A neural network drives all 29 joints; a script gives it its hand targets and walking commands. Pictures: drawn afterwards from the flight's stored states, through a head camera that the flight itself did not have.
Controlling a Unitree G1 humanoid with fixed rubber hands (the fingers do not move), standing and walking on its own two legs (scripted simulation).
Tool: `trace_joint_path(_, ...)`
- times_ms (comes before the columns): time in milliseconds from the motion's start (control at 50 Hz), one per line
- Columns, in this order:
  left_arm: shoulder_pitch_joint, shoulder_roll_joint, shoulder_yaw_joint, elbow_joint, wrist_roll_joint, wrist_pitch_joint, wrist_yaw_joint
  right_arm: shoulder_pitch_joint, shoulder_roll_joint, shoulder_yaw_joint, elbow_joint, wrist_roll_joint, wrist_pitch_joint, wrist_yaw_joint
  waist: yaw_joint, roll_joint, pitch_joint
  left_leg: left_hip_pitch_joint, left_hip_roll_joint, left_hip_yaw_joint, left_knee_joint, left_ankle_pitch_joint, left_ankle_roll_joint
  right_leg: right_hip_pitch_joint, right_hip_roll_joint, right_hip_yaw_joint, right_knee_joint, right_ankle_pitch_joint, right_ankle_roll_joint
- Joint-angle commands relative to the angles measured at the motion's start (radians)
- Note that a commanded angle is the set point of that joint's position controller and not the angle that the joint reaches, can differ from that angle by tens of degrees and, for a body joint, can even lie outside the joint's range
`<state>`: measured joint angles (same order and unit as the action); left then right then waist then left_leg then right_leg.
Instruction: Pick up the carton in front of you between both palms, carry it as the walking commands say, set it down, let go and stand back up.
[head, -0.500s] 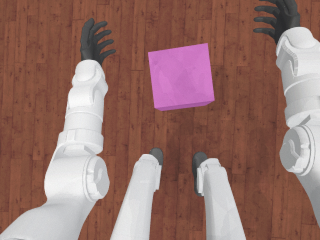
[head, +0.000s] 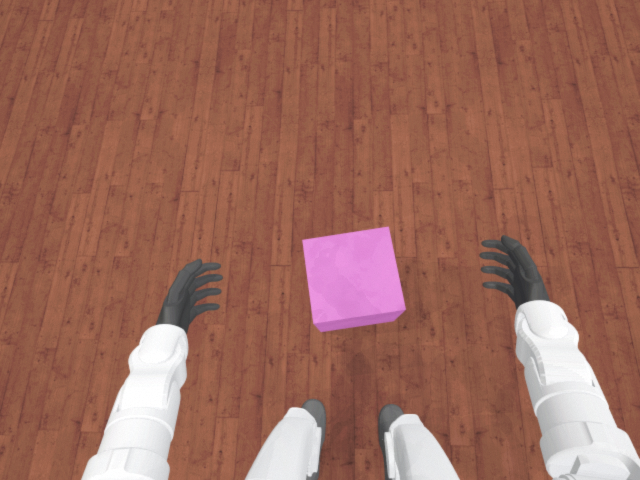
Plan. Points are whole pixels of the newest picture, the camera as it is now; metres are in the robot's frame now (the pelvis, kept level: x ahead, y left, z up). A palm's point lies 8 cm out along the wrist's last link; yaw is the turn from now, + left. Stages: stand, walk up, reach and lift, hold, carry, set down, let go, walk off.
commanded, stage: let go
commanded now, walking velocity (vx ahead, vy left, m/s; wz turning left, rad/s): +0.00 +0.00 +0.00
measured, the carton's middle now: (351, 283) +0.45 +0.01 -0.61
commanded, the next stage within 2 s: stand in 0.84 s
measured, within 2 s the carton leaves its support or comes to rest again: neither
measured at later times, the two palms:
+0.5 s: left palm (134, 419) +0.19 +0.23 -0.02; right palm (604, 430) +0.20 -0.24 -0.02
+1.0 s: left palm (103, 424) +0.18 +0.27 -0.03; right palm (637, 460) +0.17 -0.27 -0.04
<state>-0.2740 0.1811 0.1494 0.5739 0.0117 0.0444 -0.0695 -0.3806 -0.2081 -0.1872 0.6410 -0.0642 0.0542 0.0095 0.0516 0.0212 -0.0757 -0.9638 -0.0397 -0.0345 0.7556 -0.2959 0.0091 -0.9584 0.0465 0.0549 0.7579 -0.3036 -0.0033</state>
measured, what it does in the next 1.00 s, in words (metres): stands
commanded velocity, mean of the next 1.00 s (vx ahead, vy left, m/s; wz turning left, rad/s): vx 0.00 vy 0.00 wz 0.00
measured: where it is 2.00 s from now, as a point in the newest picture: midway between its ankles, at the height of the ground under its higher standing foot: (351, 460)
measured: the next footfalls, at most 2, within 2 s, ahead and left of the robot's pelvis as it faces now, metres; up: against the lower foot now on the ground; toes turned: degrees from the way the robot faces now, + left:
none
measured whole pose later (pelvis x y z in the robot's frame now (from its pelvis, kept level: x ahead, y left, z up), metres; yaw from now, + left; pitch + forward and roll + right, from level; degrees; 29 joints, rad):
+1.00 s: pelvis +0.03 +0.00 +0.04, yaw +1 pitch -1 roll +0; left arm 0.19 0.30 0.05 0.58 0.04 0.06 0.01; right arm 0.22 -0.29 -0.04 0.63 -0.04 0.04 -0.01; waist 0.01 -0.01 0.01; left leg -0.20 -0.03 -0.05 0.53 -0.31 0.01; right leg -0.18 0.04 0.04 0.52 -0.32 -0.01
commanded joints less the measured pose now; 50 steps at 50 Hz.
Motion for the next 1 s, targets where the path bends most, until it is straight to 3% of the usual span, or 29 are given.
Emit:
trace_joint_path(0,0.095,0.077,-0.014,-0.094,-0.017,-0.041,0.005,0.064,-0.083,0.003,-0.090,0.012,-0.044,0.004,-0.011,-0.022,-0.550,0.534,0.024,-0.025,-0.056,0.502,-0.033,0.350,-0.001,-0.017,-0.082,0.347,0.015)
trace_joint_path(140,0.330,0.085,-0.061,-0.178,-0.034,-0.072,0.017,0.301,-0.085,0.047,-0.157,0.040,-0.084,0.012,-0.013,-0.007,-0.376,0.714,0.025,-0.031,-0.174,0.553,-0.041,0.526,-0.001,-0.017,-0.208,0.363,0.008)
trace_joint_path(280,0.456,0.108,-0.087,-0.224,-0.037,-0.058,0.005,0.493,-0.081,0.084,-0.222,0.051,-0.075,0.022,-0.033,-0.037,-0.147,0.791,0.008,-0.007,-0.319,0.392,-0.037,0.744,-0.010,-0.022,-0.337,0.341,0.014)
trace_joint_path(400,0.460,0.124,-0.093,-0.232,-0.026,-0.006,-0.005,0.552,-0.081,0.110,-0.269,0.056,-0.019,0.045,-0.051,-0.036,0.026,0.822,0.006,0.010,-0.381,0.226,-0.026,0.815,-0.019,-0.029,-0.393,0.236,0.018)
trace_joint_path(520,0.460,0.126,-0.078,-0.233,-0.002,0.060,-0.004,0.546,-0.088,0.120,-0.303,0.059,0.047,0.064,-0.043,-0.009,0.136,0.826,0.007,0.017,-0.389,0.145,-0.021,0.845,-0.022,-0.035,-0.400,0.151,0.013)
trace_joint_path(700,0.449,0.124,-0.071,-0.248,0.013,0.094,-0.004,0.553,-0.087,0.117,-0.321,0.049,0.084,0.061,-0.047,-0.025,0.146,0.883,0.002,0.018,-0.369,0.190,-0.015,0.866,-0.018,-0.028,-0.388,0.208,0.015)
trace_joint_path(720,0.411,0.149,-0.072,-0.311,0.031,0.147,0.022,0.607,-0.095,0.107,-0.255,0.062,0.053,0.041,-0.057,0.000,0.087,0.890,-0.023,0.019,-0.338,0.181,-0.029,0.900,-0.022,-0.022,-0.357,0.277,0.010)
trace_joint_path(740,0.431,0.139,-0.084,-0.295,0.023,0.161,0.034,0.591,-0.099,0.116,-0.276,0.065,0.045,0.033,-0.059,-0.026,0.096,0.879,-0.020,0.013,-0.334,0.180,-0.024,0.884,-0.021,-0.021,-0.348,0.294,0.013)
trace_joint_path(820,0.437,0.127,-0.099,-0.299,0.010,0.178,0.050,0.564,-0.102,0.131,-0.290,0.068,0.042,0.026,-0.047,-0.036,0.109,0.835,-0.017,0.012,-0.331,0.174,-0.022,0.883,-0.023,-0.026,-0.343,0.281,0.010)
trace_joint_path(840,0.416,0.249,-0.061,-0.148,0.012,0.093,0.089,0.547,-0.200,0.100,-0.151,0.020,0.013,-0.011,-0.029,-0.120,0.139,0.721,0.053,-0.028,-0.303,0.139,-0.033,0.733,-0.074,0.017,-0.349,0.108,0.023)
trace_joint_path(900,0.411,0.239,-0.070,-0.101,0.031,0.012,0.092,0.573,-0.214,0.102,-0.109,0.013,-0.024,-0.025,-0.054,-0.061,0.112,0.736,0.065,-0.056,-0.310,0.041,-0.017,0.695,-0.090,0.069,-0.374,-0.060,0.005)
trace_joint_path(940,0.404,0.233,-0.070,-0.068,0.031,-0.012,0.085,0.554,-0.214,0.104,-0.086,0.017,-0.038,-0.023,-0.050,-0.020,0.078,0.722,0.080,-0.071,-0.317,0.065,-0.007,0.733,-0.084,0.062,-0.347,0.010,0.001)
trace_joint_path(980,0.409,0.240,-0.072,-0.030,0.028,-0.026,0.081,0.539,-0.221,0.107,-0.066,0.021,-0.047,-0.021,-0.046,-0.015,0.044,0.725,0.090,-0.078,-0.312,0.148,-0.004,0.773,-0.088,0.057,-0.326,0.123,0.002)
